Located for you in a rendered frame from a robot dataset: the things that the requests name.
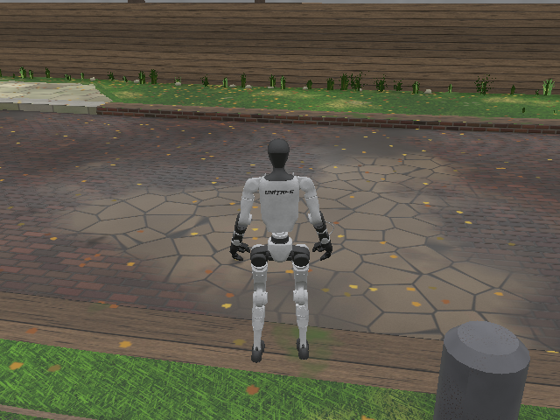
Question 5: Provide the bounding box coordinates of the left robot forearm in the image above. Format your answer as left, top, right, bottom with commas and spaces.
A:
231, 213, 247, 246

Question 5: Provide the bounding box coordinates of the left robot thigh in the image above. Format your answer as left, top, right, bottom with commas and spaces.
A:
250, 244, 269, 307

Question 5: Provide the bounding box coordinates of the left robot upper arm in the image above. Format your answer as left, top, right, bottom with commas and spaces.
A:
238, 177, 261, 226

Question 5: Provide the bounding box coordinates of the robot left foot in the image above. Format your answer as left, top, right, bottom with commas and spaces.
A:
251, 340, 265, 363

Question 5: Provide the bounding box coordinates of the robot left hand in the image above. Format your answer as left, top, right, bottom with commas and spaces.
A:
229, 242, 250, 261

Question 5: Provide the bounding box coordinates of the right robot forearm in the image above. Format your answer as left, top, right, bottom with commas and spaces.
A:
313, 211, 330, 244

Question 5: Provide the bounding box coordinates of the right robot upper arm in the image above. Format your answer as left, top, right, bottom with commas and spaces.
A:
297, 176, 322, 225

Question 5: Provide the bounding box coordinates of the robot right hand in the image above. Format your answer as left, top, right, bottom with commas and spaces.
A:
312, 240, 333, 261

